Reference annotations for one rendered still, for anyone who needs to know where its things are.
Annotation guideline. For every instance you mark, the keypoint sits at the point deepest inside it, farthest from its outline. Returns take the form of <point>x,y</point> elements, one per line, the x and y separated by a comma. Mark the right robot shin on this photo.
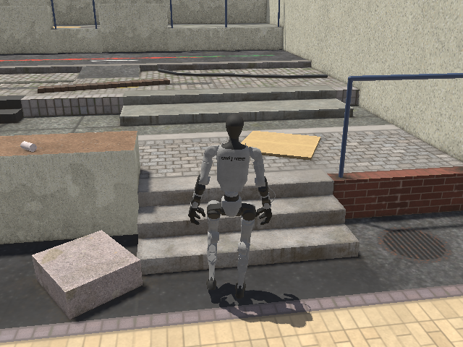
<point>242,266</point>

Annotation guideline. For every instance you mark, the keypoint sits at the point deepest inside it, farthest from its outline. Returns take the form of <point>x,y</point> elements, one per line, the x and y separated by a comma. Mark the robot right upper arm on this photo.
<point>256,154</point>

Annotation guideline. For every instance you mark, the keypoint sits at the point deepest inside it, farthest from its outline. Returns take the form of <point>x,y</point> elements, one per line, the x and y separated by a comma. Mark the right robot hand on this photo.
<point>267,213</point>

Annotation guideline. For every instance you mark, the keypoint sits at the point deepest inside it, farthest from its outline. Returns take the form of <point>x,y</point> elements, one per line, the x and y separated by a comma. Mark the robot left upper arm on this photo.
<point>210,152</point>

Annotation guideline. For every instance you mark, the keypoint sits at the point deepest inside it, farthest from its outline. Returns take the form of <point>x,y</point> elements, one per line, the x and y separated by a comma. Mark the robot left forearm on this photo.
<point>197,195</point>

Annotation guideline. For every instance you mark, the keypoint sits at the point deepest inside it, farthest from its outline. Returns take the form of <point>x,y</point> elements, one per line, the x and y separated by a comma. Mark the robot torso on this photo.
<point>232,171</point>

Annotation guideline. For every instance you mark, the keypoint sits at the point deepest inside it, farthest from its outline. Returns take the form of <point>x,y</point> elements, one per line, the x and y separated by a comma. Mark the robot right forearm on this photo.
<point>264,195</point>

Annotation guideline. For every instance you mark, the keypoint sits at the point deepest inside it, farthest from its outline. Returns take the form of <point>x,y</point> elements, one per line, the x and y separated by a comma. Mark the left robot hand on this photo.
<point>192,214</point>

